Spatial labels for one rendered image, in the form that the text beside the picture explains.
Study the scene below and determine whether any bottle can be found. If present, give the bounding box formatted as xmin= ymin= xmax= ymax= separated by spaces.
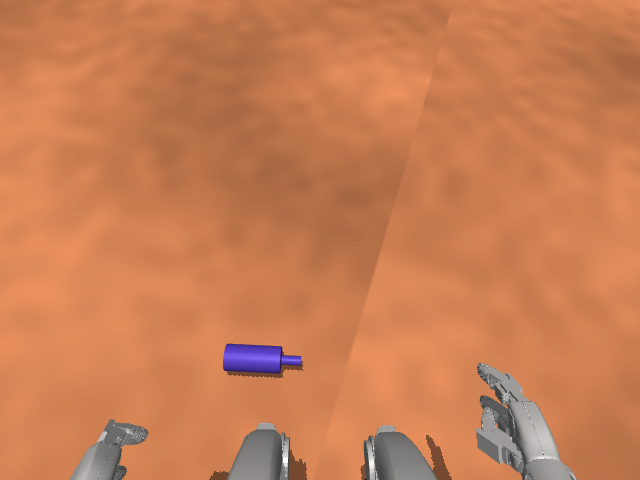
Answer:
xmin=223 ymin=344 xmax=301 ymax=374

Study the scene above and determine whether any right robot hand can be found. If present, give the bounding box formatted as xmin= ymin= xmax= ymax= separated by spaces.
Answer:
xmin=476 ymin=363 xmax=561 ymax=475

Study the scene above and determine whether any right robot arm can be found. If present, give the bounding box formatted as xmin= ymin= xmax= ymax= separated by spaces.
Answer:
xmin=522 ymin=459 xmax=577 ymax=480

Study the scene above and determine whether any left robot hand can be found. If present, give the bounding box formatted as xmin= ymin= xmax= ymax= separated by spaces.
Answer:
xmin=69 ymin=419 xmax=148 ymax=480

